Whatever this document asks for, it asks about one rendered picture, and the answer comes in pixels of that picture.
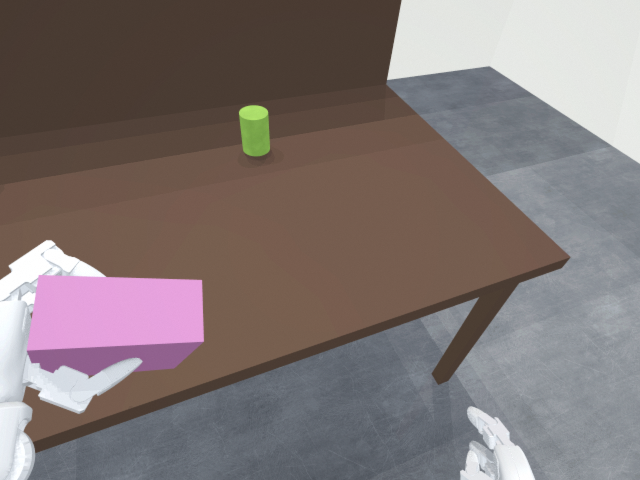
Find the left robot hand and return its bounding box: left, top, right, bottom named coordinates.
left=0, top=240, right=142, bottom=414

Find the left robot forearm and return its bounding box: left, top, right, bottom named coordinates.
left=0, top=402, right=35, bottom=480

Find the table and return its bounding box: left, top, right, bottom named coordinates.
left=0, top=0, right=570, bottom=453

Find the sponge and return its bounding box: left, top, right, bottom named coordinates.
left=27, top=275, right=204, bottom=376

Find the right robot hand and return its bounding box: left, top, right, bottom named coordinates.
left=460, top=406, right=535, bottom=480

